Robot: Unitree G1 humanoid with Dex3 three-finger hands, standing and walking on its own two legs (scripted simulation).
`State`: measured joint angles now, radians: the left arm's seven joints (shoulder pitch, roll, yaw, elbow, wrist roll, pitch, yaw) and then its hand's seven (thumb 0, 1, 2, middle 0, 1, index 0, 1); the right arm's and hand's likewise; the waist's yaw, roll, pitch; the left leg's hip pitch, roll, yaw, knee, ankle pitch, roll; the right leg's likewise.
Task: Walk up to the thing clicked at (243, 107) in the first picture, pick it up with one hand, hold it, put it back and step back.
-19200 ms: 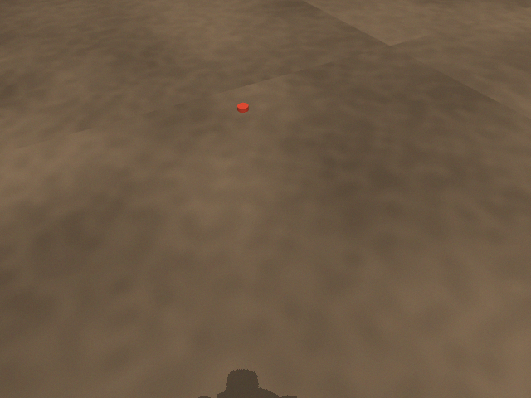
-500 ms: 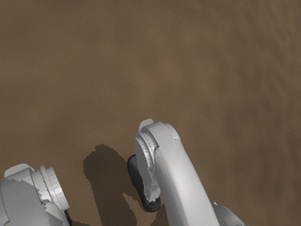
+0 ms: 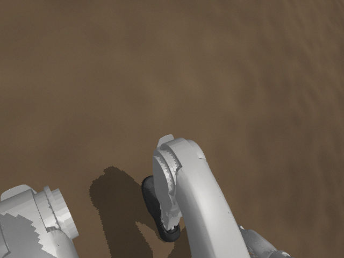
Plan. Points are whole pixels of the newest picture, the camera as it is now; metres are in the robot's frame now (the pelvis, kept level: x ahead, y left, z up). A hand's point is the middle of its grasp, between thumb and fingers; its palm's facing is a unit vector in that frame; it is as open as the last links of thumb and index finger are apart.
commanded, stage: close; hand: left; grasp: from above
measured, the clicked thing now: out of the picture +0.45 +0.36 -0.28
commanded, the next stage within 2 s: settle in 1.80 s
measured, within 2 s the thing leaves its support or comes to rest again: neither
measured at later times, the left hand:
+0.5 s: hand out of the picture +0.44 +0.36 -0.25, palm faces -0.43 -0.18 -0.89, open 12.9 cm
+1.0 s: hand out of the picture +0.44 +0.35 -0.25, palm faces -0.42 -0.16 -0.89, open 11.4 cm
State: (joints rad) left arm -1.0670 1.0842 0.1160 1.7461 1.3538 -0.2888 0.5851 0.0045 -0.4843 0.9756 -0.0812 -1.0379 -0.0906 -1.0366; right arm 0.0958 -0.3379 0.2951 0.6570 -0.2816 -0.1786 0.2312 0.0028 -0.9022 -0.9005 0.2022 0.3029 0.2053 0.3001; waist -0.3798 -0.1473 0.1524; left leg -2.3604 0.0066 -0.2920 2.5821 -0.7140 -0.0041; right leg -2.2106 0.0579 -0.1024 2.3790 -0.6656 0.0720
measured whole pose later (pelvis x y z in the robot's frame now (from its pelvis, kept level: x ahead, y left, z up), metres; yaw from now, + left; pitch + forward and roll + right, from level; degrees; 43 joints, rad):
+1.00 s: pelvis +0.00 +0.00 +0.00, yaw -1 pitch +25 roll -16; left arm -1.07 1.12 0.12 1.74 1.31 -0.28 0.61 0.01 -0.08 0.64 -0.33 -0.88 -0.38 -0.83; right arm 0.08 -0.37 0.33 0.64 -0.29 -0.22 0.24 0.00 -0.90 -0.90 0.20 0.30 0.20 0.30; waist -0.39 -0.17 0.20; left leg -2.35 0.01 -0.31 2.58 -0.71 -0.01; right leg -2.20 0.06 -0.12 2.37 -0.65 0.08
